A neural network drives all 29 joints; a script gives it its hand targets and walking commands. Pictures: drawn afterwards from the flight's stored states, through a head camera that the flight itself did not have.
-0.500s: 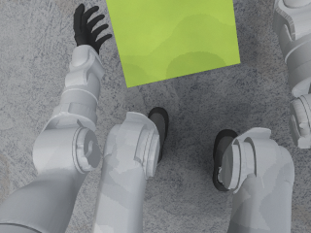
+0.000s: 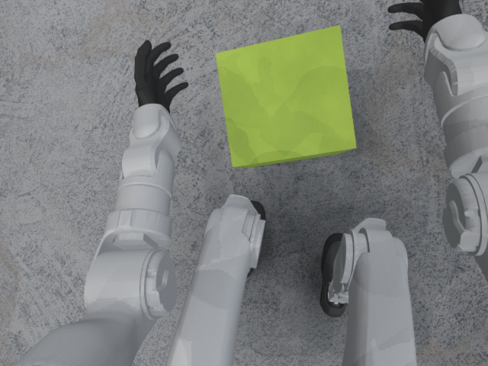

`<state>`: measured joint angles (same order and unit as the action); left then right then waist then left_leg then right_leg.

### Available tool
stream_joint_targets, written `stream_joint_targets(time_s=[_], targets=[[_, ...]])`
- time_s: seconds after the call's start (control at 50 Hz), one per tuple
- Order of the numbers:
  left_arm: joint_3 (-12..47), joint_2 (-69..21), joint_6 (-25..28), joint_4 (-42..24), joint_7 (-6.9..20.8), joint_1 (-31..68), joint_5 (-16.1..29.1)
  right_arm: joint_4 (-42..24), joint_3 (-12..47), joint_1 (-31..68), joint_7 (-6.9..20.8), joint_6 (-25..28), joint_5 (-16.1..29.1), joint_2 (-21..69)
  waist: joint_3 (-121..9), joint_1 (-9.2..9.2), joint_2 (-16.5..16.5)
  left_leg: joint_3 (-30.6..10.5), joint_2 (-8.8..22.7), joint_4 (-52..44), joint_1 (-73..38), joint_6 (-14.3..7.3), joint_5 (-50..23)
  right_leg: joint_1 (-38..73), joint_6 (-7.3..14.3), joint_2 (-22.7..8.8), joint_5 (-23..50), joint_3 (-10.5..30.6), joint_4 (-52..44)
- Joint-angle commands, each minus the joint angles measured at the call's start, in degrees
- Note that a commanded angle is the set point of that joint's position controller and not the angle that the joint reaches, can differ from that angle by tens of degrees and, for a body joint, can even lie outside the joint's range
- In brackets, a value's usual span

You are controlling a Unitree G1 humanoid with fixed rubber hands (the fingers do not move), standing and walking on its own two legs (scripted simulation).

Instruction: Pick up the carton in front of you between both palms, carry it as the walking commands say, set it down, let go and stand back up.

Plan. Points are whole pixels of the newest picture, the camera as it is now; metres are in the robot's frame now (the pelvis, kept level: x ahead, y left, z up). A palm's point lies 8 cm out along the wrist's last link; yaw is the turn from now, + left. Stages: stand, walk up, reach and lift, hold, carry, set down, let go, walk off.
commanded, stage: set down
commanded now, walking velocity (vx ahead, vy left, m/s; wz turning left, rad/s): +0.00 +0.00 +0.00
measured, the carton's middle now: (285, 112) +0.49 +0.05 -0.34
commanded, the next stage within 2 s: let go in 0.54 s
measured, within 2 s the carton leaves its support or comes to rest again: neither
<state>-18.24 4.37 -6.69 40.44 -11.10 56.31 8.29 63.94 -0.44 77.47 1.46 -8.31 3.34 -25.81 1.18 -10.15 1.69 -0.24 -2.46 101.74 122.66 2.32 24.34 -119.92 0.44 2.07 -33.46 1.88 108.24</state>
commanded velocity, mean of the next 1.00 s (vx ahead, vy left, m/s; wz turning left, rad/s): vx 0.00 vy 0.00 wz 0.00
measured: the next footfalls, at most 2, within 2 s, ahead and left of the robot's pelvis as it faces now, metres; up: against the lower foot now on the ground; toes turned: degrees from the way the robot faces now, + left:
none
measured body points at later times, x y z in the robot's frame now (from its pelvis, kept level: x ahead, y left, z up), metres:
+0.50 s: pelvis +0.03 -0.01 +0.13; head +0.32 -0.02 +0.47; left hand +0.46 +0.24 +0.03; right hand +0.58 -0.14 +0.03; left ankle +0.14 +0.12 -0.43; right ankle +0.08 -0.11 -0.43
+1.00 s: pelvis +0.08 +0.01 +0.25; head +0.28 -0.01 +0.66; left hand +0.38 +0.24 +0.16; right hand +0.44 -0.18 +0.14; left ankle +0.14 +0.12 -0.43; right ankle +0.08 -0.11 -0.43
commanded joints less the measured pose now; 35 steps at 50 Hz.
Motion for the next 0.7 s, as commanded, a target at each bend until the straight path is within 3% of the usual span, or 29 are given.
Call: stream_joint_targets(time_s=[0.0, 0.12, 0.2, 0.54, 0.68], targets=[[-0.99, 4.28, 0.56, -7.32, 0.2, 6.48, -0.63, -7.34, -1.58, 13.68, 0.38, 0.81, -1.3, -5.39, -59.26, -2.35, 7.31, 6.28, -1.49, -9.66, -38.73, 3.07, -15.97, 27.56, 1.22, 2.09, 9.31, -2.45, -14.26], [-2.56, 5.44, -0.93, -12.58, 0.89, 3.4, -1.17, -14.11, -1.74, 13.34, 0.69, -1.39, -2.64, -4.41, -65.96, -3.12, 11.87, 7.46, -1.83, -15.16, -39.71, 2.5, -18.42, 40.7, -0.24, 2.44, 15.16, -2.39, -19.71], [-2.97, 5.17, -1.95, -13.91, 1.87, 1.56, -1.49, -15.62, -2.23, 11.63, 1.09, -2.74, -3.44, -3.3, -65.88, -2.99, 12.73, 7.73, -1.93, -19.04, -40.44, 2.15, -18.95, 45.95, -0.77, 2.41, 17.62, -2.08, -23.87], [-5.06, 2.3, -0.88, -11.63, 5.08, -4.13, -6.67, -12.06, -7.48, 3.17, 3.02, -1.83, -8.0, 0.38, -57.69, -2.36, 8.9, 6.77, -0.83, -37.1, -52.04, 2.58, -22.98, 57.81, -0.73, 2.3, 23.74, -0.25, -42.93], [-2.92, 3.04, 0.91, -13.35, 8.87, -17.0, -9.8, -17.32, -10.93, -12.67, 0.11, -0.24, -11.06, 6.1, -63.09, -1.06, 7.47, 6.26, -0.82, -42.71, -64.2, 1.56, -29.99, 68.87, -1.75, 2.54, 33.74, 0.25, -50.07]])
